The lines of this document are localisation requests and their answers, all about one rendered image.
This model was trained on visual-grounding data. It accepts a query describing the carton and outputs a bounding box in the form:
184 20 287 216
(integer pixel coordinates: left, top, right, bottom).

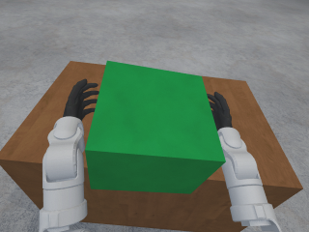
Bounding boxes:
85 61 226 194

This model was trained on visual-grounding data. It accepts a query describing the left robot hand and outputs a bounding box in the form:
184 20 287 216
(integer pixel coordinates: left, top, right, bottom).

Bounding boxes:
63 78 99 121

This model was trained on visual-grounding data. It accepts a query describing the robot left forearm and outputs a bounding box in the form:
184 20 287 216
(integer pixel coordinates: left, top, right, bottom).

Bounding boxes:
39 116 88 232

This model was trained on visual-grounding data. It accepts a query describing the right robot hand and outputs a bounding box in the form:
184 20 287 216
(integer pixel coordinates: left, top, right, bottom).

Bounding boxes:
207 92 233 131

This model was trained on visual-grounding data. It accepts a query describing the pedestal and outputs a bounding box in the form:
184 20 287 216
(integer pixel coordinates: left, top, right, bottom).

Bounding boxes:
0 61 303 232

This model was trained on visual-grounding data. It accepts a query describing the robot right forearm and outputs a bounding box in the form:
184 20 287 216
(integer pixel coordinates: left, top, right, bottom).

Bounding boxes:
217 127 282 232

